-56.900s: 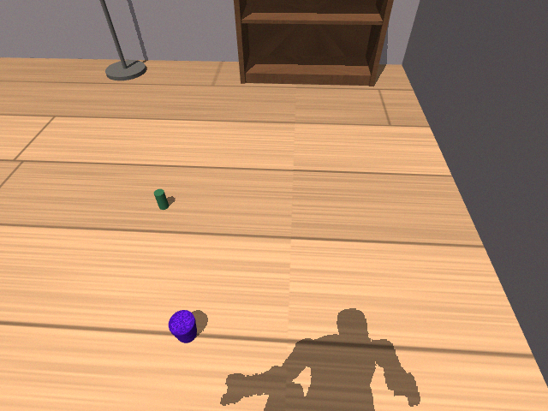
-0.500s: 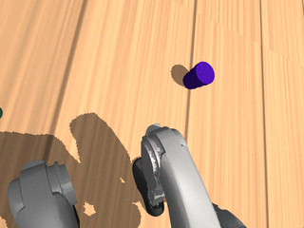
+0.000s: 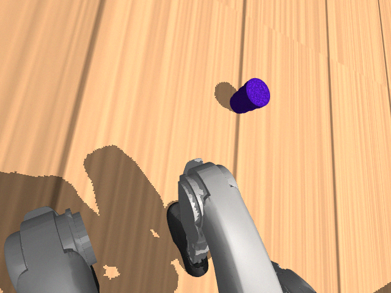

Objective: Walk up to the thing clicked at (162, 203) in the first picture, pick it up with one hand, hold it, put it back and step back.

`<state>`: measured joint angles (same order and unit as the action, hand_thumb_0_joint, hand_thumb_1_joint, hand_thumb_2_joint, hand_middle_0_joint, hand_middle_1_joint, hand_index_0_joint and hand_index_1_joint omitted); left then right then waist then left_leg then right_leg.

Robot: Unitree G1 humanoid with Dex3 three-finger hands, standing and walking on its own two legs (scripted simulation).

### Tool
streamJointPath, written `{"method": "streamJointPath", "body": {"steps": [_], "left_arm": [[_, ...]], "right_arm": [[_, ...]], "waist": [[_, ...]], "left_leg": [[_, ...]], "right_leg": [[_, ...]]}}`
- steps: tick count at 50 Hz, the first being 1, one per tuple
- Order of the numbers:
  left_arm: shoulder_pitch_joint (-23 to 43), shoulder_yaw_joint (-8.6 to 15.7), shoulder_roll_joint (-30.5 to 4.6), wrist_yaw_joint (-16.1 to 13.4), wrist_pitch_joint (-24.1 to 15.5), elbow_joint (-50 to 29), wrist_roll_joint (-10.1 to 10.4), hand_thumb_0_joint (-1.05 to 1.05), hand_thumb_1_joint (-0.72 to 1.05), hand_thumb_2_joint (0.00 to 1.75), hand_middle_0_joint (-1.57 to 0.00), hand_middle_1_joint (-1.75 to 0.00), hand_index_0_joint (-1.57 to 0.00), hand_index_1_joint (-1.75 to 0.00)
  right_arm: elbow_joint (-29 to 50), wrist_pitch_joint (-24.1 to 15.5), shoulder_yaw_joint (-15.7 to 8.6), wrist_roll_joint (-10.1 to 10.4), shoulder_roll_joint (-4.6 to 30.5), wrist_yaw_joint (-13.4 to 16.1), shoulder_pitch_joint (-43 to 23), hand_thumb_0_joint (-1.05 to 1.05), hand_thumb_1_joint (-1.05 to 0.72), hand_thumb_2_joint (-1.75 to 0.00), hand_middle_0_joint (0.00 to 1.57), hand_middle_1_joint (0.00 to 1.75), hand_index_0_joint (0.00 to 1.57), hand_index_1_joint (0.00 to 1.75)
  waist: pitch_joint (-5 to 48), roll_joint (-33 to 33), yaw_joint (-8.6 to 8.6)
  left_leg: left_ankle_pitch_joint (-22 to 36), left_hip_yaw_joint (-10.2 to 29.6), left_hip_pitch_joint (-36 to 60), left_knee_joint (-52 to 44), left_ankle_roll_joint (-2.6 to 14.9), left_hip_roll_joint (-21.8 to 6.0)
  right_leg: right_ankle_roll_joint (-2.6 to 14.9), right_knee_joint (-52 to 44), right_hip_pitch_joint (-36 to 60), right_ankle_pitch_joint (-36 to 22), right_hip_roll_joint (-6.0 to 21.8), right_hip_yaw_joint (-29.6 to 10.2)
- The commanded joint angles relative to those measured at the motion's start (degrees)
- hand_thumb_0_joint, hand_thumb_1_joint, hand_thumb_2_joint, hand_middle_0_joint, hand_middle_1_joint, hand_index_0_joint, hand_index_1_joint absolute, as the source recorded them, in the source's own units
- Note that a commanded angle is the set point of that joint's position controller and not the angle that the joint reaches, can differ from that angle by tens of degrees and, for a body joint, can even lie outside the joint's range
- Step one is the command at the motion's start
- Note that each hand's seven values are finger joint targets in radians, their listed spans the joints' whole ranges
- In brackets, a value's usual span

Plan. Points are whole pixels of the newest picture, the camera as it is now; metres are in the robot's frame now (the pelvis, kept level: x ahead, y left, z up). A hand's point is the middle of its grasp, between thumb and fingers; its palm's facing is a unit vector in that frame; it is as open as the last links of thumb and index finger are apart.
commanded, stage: open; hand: left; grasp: from above
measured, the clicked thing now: out of the picture +0.46 +0.30 -0.25
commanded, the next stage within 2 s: withdraw in 0.28 s
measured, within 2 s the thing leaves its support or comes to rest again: neither
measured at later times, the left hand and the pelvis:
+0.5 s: hand out of the picture +0.45 +0.31 -0.23, palm faces -0.45 -0.15 -0.88, open 13.9 cm; pelvis +0.00 +0.00 +0.00, yaw +0 degrees
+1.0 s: hand out of the picture +0.44 +0.33 -0.04, palm faces -0.47 -0.09 -0.88, open 14.1 cm; pelvis -0.01 -0.01 +0.07, yaw +6 degrees
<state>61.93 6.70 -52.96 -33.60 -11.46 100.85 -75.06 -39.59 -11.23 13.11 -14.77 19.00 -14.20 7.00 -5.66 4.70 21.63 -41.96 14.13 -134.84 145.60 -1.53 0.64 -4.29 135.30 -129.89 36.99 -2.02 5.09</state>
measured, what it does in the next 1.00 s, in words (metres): rises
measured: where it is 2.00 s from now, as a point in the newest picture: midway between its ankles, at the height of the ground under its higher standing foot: (145, 279)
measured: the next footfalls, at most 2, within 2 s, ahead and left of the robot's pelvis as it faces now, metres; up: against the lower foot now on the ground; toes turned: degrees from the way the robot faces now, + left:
none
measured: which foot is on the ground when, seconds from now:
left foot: down 0.00-1.00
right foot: down 0.00-1.00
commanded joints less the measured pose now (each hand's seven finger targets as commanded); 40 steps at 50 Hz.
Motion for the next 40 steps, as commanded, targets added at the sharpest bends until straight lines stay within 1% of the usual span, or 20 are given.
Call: {"method": "streamJointPath", "body": {"steps": [1, 2, 3, 4, 6, 7, 8, 9, 11, 13, 15, 16, 17, 18, 20, 24, 26, 32, 34, 40], "left_arm": [[14.2, 0.6, -11.6, -1.5, -0.4, -5.5, 0.6, 0.0, -0.43, 0.95, -0.15, -1.0, -0.15, -1.0], [14.6, -0.4, -10.6, -1.3, -0.5, -6.5, 0.7, 0.0, -0.42, 0.96, -0.14, -1.02, -0.15, -1.01], [13.7, 0.8, -11.8, -1.3, -0.5, -5.2, 0.8, 0.0, -0.45, 0.96, -0.12, -1.03, -0.13, -1.01], [14.1, 0.8, -12.9, -1.4, -0.8, -7.6, 0.9, 0.0, -0.45, 0.97, -0.12, -1.04, -0.13, -1.03], [16.3, -1.5, -10.1, -1.3, -1.2, -9.9, 1.3, 0.0, -0.49, 0.96, -0.08, -1.06, -0.09, -1.04], [13.0, 1.0, -12.7, -1.6, -0.7, -5.1, 0.9, 0.0, -0.5, 0.99, -0.08, -1.06, -0.09, -1.05], [13.5, -1.3, -10.1, -1.2, -0.8, -7.0, 0.7, 0.0, -0.49, 1.0, -0.09, -1.06, -0.09, -1.05], [13.9, -0.2, -11.4, -1.4, -0.8, -6.0, 0.8, 0.0, -0.51, 0.99, -0.07, -1.05, -0.08, -1.04], [14.4, 0.8, -12.6, -1.6, -1.0, -7.1, 0.8, 0.0, -0.51, 1.0, -0.07, -1.05, -0.08, -1.04], [13.2, -0.9, -10.4, -1.4, -0.7, -5.3, 0.6, 0.0, -0.5, 0.98, -0.07, -1.06, -0.08, -1.05], [15.1, 0.5, -12.5, -1.5, -0.9, -7.2, 0.9, 0.0, -0.49, 0.99, -0.07, -1.07, -0.08, -1.06], [16.2, -2.0, -9.3, -1.1, -0.9, -9.3, 1.0, 0.0, -0.5, 0.97, -0.07, -1.06, -0.08, -1.05], [14.0, 0.2, -12.3, -1.4, -0.7, -6.6, 0.9, 0.0, -0.5, 0.97, -0.07, -1.07, -0.08, -1.05], [13.4, 0.6, -12.5, -1.2, -0.5, -6.0, 0.7, 0.0, -0.48, 1.0, -0.08, -1.08, -0.09, -1.07], [13.5, 0.5, -11.9, -1.4, -0.7, -7.2, 0.7, 0.0, -0.54, 0.99, -0.07, -1.04, -0.08, -1.03], [14.6, 2.0, -13.4, -1.3, -0.1, -10.5, 0.1, 0.0, -0.55, 1.0, -0.07, -1.03, -0.07, -1.02], [15.1, 2.3, -13.8, -1.3, -0.1, -16.8, 0.8, 0.0, -0.56, 1.01, -0.07, -1.02, -0.07, -1.02], [11.7, 3.0, -10.3, 2.2, 2.9, -28.6, 2.8, 0.0, -0.56, 1.01, -0.07, -1.01, -0.06, -1.01], [10.3, 1.7, -7.4, 4.5, 4.4, -31.8, 4.4, 0.0, -0.56, 1.02, -0.07, -1.01, -0.06, -1.02], [12.6, -3.9, -0.6, 15.2, 7.1, -37.1, 7.8, 0.0, -0.57, 1.04, -0.09, -1.0, -0.07, -1.02]], "right_arm": [[-0.9, -0.2, -5.6, 0.0, 18.1, 0.3, 11.8, 0.0, -0.9, -0.9, 0.2, 0.3, 0.2, 0.3], [-0.3, -0.4, -5.7, 0.0, 18.1, 0.2, 11.3, 0.0, -0.9, -0.9, 0.2, 0.3, 0.2, 0.3], [-0.6, -0.2, -5.2, -0.2, 17.7, 0.2, 11.6, 0.0, -0.9, -0.9, 0.2, 0.3, 0.2, 0.3], [-0.4, 0.0, -5.8, 0.3, 18.5, 0.4, 11.4, 0.0, -0.9, -0.9, 0.2, 0.3, 0.2, 0.3], [-0.6, 0.1, -5.4, 0.4, 17.4, 0.3, 10.8, 0.0, -0.9, -0.9, 0.2, 0.3, 0.2, 0.3], [-0.9, 0.2, -5.3, 0.1, 18.0, 0.4, 11.2, 0.0, -0.9, -0.9, 0.2, 0.3, 0.2, 0.3], [0.2, 0.2, -5.6, 0.4, 18.2, 0.4, 11.0, 0.0, -0.9, -0.9, 0.2, 0.3, 0.2, 0.3], [-0.9, 0.2, -5.6, 0.3, 18.0, 0.4, 11.6, 0.0, -0.9, -0.9, 0.2, 0.3, 0.2, 0.3], [-0.9, 0.2, -5.7, 0.5, 18.2, 0.5, 11.7, 0.0, -0.9, -0.9, 0.2, 0.3, 0.2, 0.3], [-0.4, 0.3, -5.4, 0.2, 17.7, 0.3, 11.1, 0.0, -0.9, -0.9, 0.2, 0.3, 0.2, 0.3], [-0.6, 0.2, -5.4, 0.4, 18.3, 0.3, 12.2, 0.0, -0.9, -0.9, 0.2, 0.3, 0.2, 0.3], [-0.5, 0.0, -5.4, 0.5, 17.5, 0.2, 11.4, 0.0, -0.9, -0.9, 0.2, 0.3, 0.2, 0.3], [-0.7, 0.0, -5.7, 0.4, 18.2, 0.4, 11.0, 0.0, -0.9, -0.9, 0.2, 0.3, 0.2, 0.3], [-0.3, 0.0, -5.5, 0.3, 18.6, 0.3, 12.1, 0.0, -0.9, -0.9, 0.2, 0.3, 0.2, 0.3], [-0.4, 0.4, -5.9, 0.5, 18.3, 0.4, 11.8, 0.0, -0.91, -0.9, 0.2, 0.3, 0.2, 0.3], [0.0, 0.1, -6.2, 0.3, 18.1, 0.1, 11.8, 0.0, -0.91, -0.9, 0.2, 0.3, 0.2, 0.3], [0.4, 0.4, -7.0, 1.0, 17.8, 0.2, 10.8, 0.0, -0.92, -0.91, 0.2, 0.3, 0.2, 0.3], [-0.9, 2.3, -11.3, 3.5, 16.0, -0.6, 12.9, 0.0, -0.91, -0.91, 0.2, 0.3, 0.2, 0.3], [-1.0, 3.7, -12.6, 5.0, 15.2, -0.6, 13.0, 0.0, -0.91, -0.91, 0.2, 0.3, 0.2, 0.3], [-1.3, 8.3, -15.9, 8.4, 13.1, 1.2, 15.4, 0.0, -0.92, -0.91, 0.2, 0.3, 0.2, 0.3]], "waist": [[34.7, -26.4, 2.45], [34.9, -27.1, 2.37], [35.5, -25.1, 2.59], [37.1, -26.0, 1.57], [37.5, -28.9, 1.11], [36.9, -26.0, 1.76], [36.7, -25.5, 1.98], [36.1, -25.2, 2.5], [36.5, -26.9, 1.48], [35.2, -25.3, 2.25], [35.0, -25.4, 2.6], [36.1, -27.5, 1.76], [36.4, -26.8, 1.58], [34.9, -25.8, 2.33], [35.9, -27.3, 1.3], [38.5, -29.6, 0.93], [43.3, -33.3, -1.51], [49.8, -35.6, -5.26], [52.0, -35.9, -7.03], [50.8, -26.2, -6.14]], "left_leg": [[12.1, -7.1, 27.9, -16.5, 1.75, -1.2], [12.4, -7.3, 28.2, -16.2, 1.82, -1.1], [12.4, -7.3, 27.4, -15.7, 2.09, -1.1], [12.3, -7.4, 27.8, -16.2, 2.08, -1.1], [12.8, -7.2, 28.7, -16.9, 1.68, -1.2], [12.7, -6.8, 28.0, -16.0, 1.88, -1.3], [13.2, -7.3, 27.4, -15.9, 2.06, -1.1], [13.0, -7.4, 26.9, -15.3, 2.13, -1.2], [13.5, -7.2, 27.7, -16.1, 1.77, -1.2], [13.1, -7.5, 26.6, -15.3, 2.06, -1.2], [12.6, -7.5, 26.1, -15.5, 2.24, -1.1], [12.7, -7.5, 28.0, -16.2, 1.92, -1.0], [12.6, -7.2, 28.1, -16.0, 1.87, -1.3], [12.8, -7.2, 27.2, -15.7, 1.95, -1.1], [12.7, -6.9, 28.1, -16.8, 1.55, -1.2], [14.6, -7.3, 30.7, -16.2, 1.38, -1.2], [15.5, -7.5, 33.1, -17.3, 1.02, -1.1], [18.1, -9.2, 35.5, -19.6, 0.83, -0.5], [17.9, -10.0, 36.3, -21.7, 1.02, -0.2], [14.7, -10.8, 36.1, -26.0, 2.28, 0.1]], "right_leg": [[5.37, -10.1, 19.5, -12.7, -1.6, 9.3], [5.43, -10.2, 19.5, -12.9, -1.6, 9.1], [5.21, -10.5, 20.8, -13.1, -1.7, 9.2], [5.32, -10.8, 21.3, -12.8, -1.8, 8.9], [5.71, -10.2, 19.9, -13.0, -1.8, 9.0], [5.41, -10.3, 20.4, -13.4, -1.7, 9.4], [5.33, -10.4, 20.7, -13.6, -1.9, 9.0], [5.26, -10.3, 21.0, -13.9, -1.9, 8.9], [5.55, -10.1, 20.2, -13.8, -1.7, 8.9], [5.36, -10.2, 20.4, -13.7, -2.0, 9.0], [5.27, -10.6, 21.0, -13.4, -1.9, 8.8], [5.58, -10.3, 19.8, -13.1, -1.9, 8.7], [5.51, -10.4, 19.8, -12.9, -1.8, 9.1], [5.33, -10.4, 19.7, -13.1, -1.6, 9.1], [5.77, -10.0, 19.3, -12.5, -1.7, 9.3], [5.72, -9.2, 19.4, -14.3, -1.5, 8.9], [6.22, -9.2, 19.8, -14.6, -1.5, 8.5], [6.52, -9.9, 18.5, -16.2, -0.7, 7.0], [6.73, -11.3, 18.9, -15.7, -0.5, 5.9], [6.76, -17.7, 22.4, -13.3, -0.3, 3.5]]}}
